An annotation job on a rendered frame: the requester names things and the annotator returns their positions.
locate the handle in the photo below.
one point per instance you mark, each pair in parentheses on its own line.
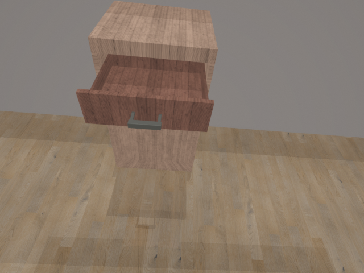
(151,125)

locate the cabinet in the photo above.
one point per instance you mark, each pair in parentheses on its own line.
(161,32)

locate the drawer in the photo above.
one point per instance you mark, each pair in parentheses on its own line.
(149,87)

